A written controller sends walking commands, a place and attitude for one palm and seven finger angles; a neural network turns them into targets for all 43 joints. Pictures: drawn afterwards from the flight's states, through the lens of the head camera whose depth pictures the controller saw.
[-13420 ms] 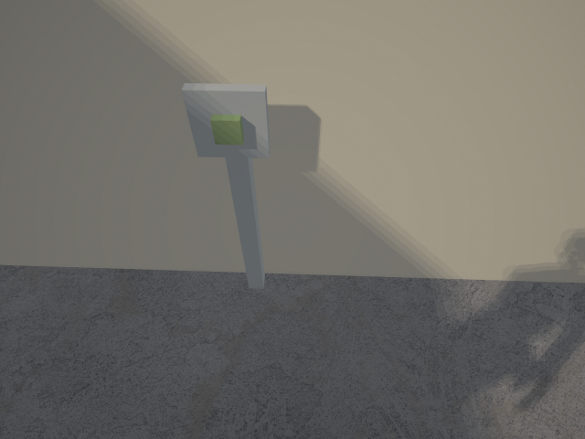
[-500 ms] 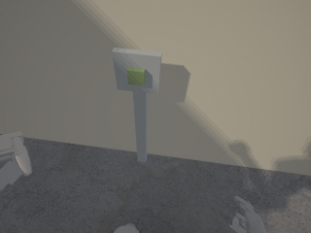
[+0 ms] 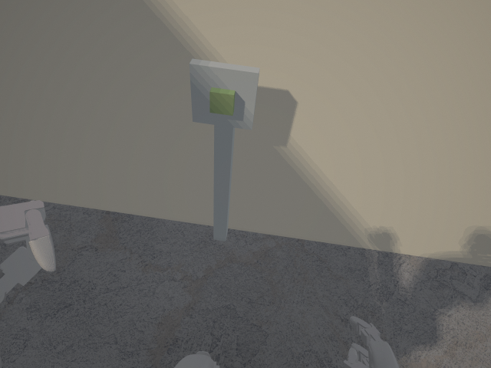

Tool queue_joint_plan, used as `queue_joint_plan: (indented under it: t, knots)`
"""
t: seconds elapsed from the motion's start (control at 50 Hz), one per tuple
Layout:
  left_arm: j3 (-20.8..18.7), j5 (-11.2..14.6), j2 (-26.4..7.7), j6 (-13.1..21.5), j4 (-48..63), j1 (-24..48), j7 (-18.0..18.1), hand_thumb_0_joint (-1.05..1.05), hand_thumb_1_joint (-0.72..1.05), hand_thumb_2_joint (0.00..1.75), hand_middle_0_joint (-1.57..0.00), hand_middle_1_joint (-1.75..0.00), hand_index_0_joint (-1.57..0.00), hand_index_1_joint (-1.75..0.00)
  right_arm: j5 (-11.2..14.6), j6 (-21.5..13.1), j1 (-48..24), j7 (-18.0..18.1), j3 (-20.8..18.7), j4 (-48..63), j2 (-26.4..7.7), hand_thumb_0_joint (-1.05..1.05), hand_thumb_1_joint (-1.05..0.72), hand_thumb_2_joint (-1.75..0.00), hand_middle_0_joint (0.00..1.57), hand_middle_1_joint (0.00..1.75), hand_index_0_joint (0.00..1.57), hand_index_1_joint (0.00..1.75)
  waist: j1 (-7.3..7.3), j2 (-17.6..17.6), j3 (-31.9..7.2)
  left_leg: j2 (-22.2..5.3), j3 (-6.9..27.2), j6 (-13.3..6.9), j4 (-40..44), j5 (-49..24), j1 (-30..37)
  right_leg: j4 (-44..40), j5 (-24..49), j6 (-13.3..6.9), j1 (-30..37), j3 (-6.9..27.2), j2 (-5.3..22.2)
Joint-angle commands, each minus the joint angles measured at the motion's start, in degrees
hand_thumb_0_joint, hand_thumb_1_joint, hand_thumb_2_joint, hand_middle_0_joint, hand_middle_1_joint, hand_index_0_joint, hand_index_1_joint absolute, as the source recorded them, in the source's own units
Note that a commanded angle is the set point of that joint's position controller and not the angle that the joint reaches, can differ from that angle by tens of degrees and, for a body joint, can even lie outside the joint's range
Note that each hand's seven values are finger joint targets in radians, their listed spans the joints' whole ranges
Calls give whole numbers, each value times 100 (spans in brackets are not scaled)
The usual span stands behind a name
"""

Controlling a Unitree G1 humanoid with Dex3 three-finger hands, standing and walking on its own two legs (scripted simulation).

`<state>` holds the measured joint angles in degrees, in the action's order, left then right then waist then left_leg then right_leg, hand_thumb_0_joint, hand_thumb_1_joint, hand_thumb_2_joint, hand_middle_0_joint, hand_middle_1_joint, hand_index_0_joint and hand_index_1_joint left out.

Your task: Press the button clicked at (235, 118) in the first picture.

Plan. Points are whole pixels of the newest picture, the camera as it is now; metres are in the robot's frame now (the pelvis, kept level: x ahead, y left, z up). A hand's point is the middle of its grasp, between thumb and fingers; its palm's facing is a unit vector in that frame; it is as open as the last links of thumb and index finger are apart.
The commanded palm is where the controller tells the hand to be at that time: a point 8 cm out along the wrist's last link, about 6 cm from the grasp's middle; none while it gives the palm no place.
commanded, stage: stop stepping back and stand still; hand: left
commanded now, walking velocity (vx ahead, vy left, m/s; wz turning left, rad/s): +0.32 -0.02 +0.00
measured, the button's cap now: (222, 101) +0.76 +0.15 +0.03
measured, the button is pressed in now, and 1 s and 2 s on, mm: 0 0 0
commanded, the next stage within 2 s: let the arm hang, fingers relaxed in 1.42 s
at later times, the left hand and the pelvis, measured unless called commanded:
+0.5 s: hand out of the picture +0.07 +0.24 +0.20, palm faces +0.45 -0.78 -0.43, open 3.1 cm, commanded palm +0.02 +0.27 +0.19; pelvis -0.11 -0.01 +0.02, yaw -1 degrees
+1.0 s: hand (5, 352) +0.09 +0.24 +0.17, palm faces +0.37 -0.78 -0.50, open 3.1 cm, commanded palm +0.03 +0.28 +0.19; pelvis -0.10 +0.00 +0.01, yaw +0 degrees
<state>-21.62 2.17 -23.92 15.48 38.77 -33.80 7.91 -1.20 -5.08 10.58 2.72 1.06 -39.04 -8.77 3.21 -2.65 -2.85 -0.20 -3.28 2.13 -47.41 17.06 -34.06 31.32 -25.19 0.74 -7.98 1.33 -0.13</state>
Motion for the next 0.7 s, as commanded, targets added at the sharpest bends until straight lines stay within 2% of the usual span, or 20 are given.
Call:
queue_joint_plan:
  t: [0.0,0.02,0.04,0.06,0.12,0.2,0.24,0.26,0.28,0.3,0.32,0.34,0.36,0.44,0.48,0.56,0.6,0.64,0.66,0.68]
  knots:
    - [-512,102,-677,-61,358,358,55,0,90,90,-130,-150,-130,-150,123,-351,-382,289,-267,1122,-1023,0,-90,-90,20,30,20,30,-520,1053,-379,-577,677,-407,2359,-3046,2968,1259,2993,8,-1372,-344,248]
    - [-473,85,-724,-46,436,534,59,0,90,90,-130,-150,-130,-150,73,-439,-244,221,-304,1129,-1068,0,-90,-90,20,30,20,30,-452,1879,-554,-1576,1894,-850,2666,-4319,3222,2102,106,50,-1836,-155,-103]
    - [-478,40,-763,1,321,773,88,0,90,90,-130,-150,-130,-150,14,-516,-115,144,-289,1065,-989,0,-90,-90,20,30,20,30,-419,1368,-524,-1857,2352,-1030,3006,-3069,2758,2528,-936,-25,-1672,340,-193]
    - [-313,60,-600,1,-74,681,98,0,90,90,-130,-150,-130,-150,77,-536,-200,128,-317,1101,-1051,0,-90,-90,20,30,20,30,-440,626,-247,-1931,2618,-1018,3398,-1395,2391,2476,-882,-22,-1710,317,-265]
    - [-623,-1,-794,-98,850,140,181,0,90,90,-130,-150,-130,-150,30,-497,-491,102,-251,1279,-903,0,-90,-90,20,30,20,30,-343,1238,-398,-1420,1841,-505,4182,1788,1500,1961,-214,-60,-833,-86,-140]
    - [-586,-41,-785,-159,1467,-678,205,0,90,90,-130,-150,-130,-150,12,-450,-573,28,-261,1512,-921,0,-90,-90,20,30,20,30,-277,2263,-229,-940,749,-239,4456,2517,-21,1195,-261,-178,673,-969,-521]
    - [-647,-63,-866,-246,1393,-786,258,0,90,90,-130,-150,-130,-150,-18,-372,-487,49,-310,1491,-935,0,-90,-90,20,30,20,30,-257,1848,-153,-738,522,-161,3856,2571,-316,288,-477,-292,1136,-1097,-520]
    - [-769,-81,-1004,-308,1301,-785,290,0,90,90,-130,-150,-130,-150,-5,-317,-471,91,-333,1492,-915,0,-90,-90,20,30,20,30,-245,1164,-36,-473,310,-130,2969,2379,-377,-403,-617,-406,1023,-791,-292]
    - [-804,-87,-1044,-349,1161,-689,291,0,90,90,-130,-150,-130,-150,18,-237,-437,112,-337,1408,-808,0,-90,-90,20,30,20,30,-248,-74,52,-74,-136,-93,928,1561,-119,-1438,-910,-747,178,250,579]
    - [-836,-90,-1126,-366,1186,-305,268,0,90,90,-130,-150,-130,-150,59,-160,-397,140,-410,1306,-889,0,-90,-90,20,30,20,30,-283,-1218,278,152,186,-94,-1305,988,-154,-2534,-1991,-1309,-1313,2499,2035]
    - [-946,-25,-1232,-300,1193,214,198,0,90,90,-130,-150,-130,-150,-73,-133,-311,165,-425,1063,-1064,0,-90,-90,20,30,20,30,-433,-775,578,60,476,-41,-2261,406,-380,-2578,-1682,-1410,-1997,2469,2274]
    - [-1175,12,-1403,-222,796,480,105,0,90,90,-130,-150,-130,-150,-156,-83,-234,98,-407,886,-1083,0,-90,-90,20,30,20,30,-645,-748,467,-195,518,35,-2647,-50,50,-2323,-1272,-1358,-2663,1874,2127]
    - [-922,-25,-1159,-236,631,726,98,0,90,90,-130,-150,-130,-150,-1,-54,-245,87,-372,975,-877,0,-90,-90,20,30,20,30,-638,-804,57,-154,427,22,-2595,-150,-21,-2493,-2601,-1113,-2338,1835,1839]
    - [-281,-102,-527,-186,-674,427,158,0,90,90,-130,-150,-130,-150,54,-216,-387,323,-403,957,-987,0,-90,-90,20,30,20,30,-412,198,537,-294,70,-232,-779,29,67,-2211,-1597,-774,-1599,1250,1527]
    - [-141,-180,-496,-99,-518,541,205,0,90,90,-130,-150,-130,-150,39,-336,-374,378,-370,954,-986,0,-90,-90,20,30,20,30,-345,-234,422,-186,-205,-318,265,383,319,-2120,-925,-614,-878,1154,1443]
    - [-282,-238,-719,-90,115,447,359,0,90,90,-130,-150,-130,-150,-9,-505,-216,406,-364,1039,-950,0,-90,-90,20,30,20,30,-310,-1244,-18,-2,-479,-471,1992,657,1548,-1924,-1227,-569,-481,922,1264]
    - [-409,-222,-801,-20,644,507,384,0,90,90,-130,-150,-130,-150,-46,-542,-149,392,-357,1151,-981,0,-90,-90,20,30,20,30,-419,-196,-120,-141,-177,-595,2748,469,2322,-954,-491,-529,-701,660,964]
    - [-581,-217,-883,144,1251,627,423,0,90,90,-130,-150,-130,-150,-48,-568,-86,318,-372,1241,-1122,0,-90,-90,20,30,20,30,-408,2087,-109,-1523,1893,-1096,3048,-434,3192,1184,375,-159,-2007,-340,106]
    - [-644,-268,-1036,173,1208,560,415,0,90,90,-130,-150,-130,-150,-48,-608,-24,262,-357,1195,-1004,0,-90,-90,20,30,20,30,-428,2147,-10,-1950,2242,-1244,3117,-1301,3341,1818,-300,-35,-2641,-496,85]
    - [-764,-219,-1040,162,1038,387,375,0,90,90,-130,-150,-130,-150,-35,-627,-55,221,-372,1040,-934,0,-90,-90,20,30,20,30,-416,1909,107,-1949,2060,-1316,3304,-1036,2775,2226,-462,-12,-2489,-340,87]
